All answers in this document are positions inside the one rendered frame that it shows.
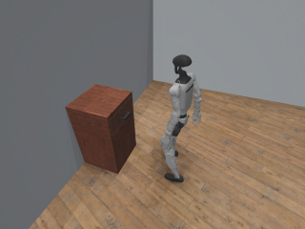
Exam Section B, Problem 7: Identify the right robot upper arm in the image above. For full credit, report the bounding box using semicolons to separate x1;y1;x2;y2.
188;73;201;99

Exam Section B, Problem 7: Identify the robot left thigh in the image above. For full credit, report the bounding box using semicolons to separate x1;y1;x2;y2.
162;123;181;157

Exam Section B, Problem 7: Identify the left robot upper arm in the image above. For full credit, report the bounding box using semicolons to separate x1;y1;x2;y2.
169;84;181;118

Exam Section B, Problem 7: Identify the right robot forearm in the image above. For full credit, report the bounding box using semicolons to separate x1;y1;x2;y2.
193;95;202;114

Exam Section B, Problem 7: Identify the handle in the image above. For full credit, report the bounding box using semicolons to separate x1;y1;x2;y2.
119;112;131;121

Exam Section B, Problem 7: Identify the cabinet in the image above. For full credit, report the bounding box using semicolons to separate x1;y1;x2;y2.
65;84;136;174

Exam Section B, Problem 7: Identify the drawer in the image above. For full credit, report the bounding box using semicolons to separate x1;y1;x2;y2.
109;97;132;135

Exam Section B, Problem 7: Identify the robot torso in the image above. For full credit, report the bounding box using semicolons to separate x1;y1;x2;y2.
173;74;193;129

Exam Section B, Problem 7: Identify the right robot hand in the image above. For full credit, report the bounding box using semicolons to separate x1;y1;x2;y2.
192;112;201;125

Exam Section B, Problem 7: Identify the left robot forearm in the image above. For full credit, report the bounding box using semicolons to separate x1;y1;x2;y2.
165;112;178;138

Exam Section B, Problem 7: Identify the left robot hand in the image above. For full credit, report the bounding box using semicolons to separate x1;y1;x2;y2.
159;135;171;150

